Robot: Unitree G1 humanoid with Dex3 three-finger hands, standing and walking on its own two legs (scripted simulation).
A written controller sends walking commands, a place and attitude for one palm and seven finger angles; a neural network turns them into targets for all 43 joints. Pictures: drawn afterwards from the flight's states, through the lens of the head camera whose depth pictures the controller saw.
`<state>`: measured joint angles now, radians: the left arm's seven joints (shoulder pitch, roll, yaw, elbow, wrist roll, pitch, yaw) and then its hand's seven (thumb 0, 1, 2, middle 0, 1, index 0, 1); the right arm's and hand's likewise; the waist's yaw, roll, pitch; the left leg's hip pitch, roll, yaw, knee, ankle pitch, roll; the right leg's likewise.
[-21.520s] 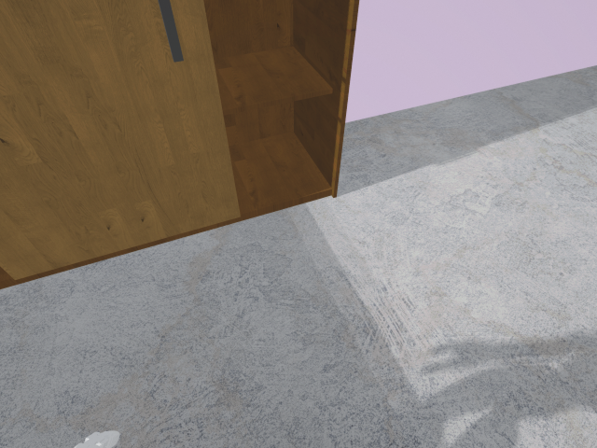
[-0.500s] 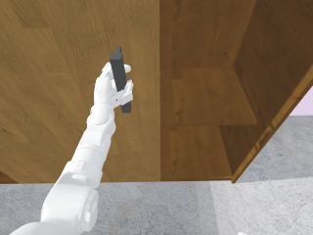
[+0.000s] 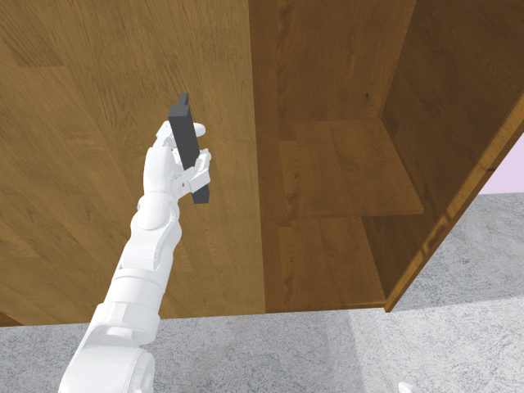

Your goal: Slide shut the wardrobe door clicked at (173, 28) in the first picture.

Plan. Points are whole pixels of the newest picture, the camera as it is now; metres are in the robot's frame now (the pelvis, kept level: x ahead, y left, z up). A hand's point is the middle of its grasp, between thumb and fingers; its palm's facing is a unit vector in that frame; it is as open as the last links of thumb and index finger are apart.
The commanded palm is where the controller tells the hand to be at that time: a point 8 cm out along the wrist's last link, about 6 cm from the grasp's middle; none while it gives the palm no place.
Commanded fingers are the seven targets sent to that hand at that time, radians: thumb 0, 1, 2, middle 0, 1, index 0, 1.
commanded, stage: tug the door sideways, standing still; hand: left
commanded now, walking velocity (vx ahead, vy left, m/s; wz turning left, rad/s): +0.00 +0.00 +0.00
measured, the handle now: (193, 151) +0.47 +0.11 +0.12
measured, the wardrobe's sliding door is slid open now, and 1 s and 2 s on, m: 0.46 0.43 0.38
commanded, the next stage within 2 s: step sideways, sliding the door along in 0.92 s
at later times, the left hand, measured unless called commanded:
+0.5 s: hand (203, 169) +0.42 +0.09 +0.14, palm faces +0.09 -1.00 -0.02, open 6.3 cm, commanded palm +0.39 +0.09 +0.13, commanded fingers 0.00 0.90 0.90 -0.45 -1.40 -0.45 -1.40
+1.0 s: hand (222, 169) +0.42 +0.06 +0.13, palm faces +0.07 -1.00 -0.05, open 6.3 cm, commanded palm +0.40 +0.06 +0.13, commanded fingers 0.00 0.90 0.90 -0.45 -1.40 -0.45 -1.40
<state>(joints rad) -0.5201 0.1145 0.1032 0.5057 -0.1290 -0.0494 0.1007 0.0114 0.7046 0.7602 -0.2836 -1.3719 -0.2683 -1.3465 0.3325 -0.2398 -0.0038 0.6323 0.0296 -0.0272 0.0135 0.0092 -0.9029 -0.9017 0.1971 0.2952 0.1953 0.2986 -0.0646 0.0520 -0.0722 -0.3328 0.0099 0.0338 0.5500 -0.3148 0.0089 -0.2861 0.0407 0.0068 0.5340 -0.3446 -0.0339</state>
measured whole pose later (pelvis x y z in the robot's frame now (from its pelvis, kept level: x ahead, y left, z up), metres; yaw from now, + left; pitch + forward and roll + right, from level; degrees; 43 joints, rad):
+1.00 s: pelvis -0.03 +0.01 -0.01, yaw +4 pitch +7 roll -1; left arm -0.81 0.02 -0.08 0.81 -0.12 -0.14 0.29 -0.01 0.71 0.80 -0.30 -1.37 -0.22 -1.38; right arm 0.34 -0.23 -0.02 0.73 0.00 -0.10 0.06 0.01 -0.90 -0.90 0.20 0.30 0.19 0.30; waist -0.04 0.06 -0.05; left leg -0.46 -0.03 -0.03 0.66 -0.31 0.02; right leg -0.38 0.01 -0.06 0.63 -0.36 -0.02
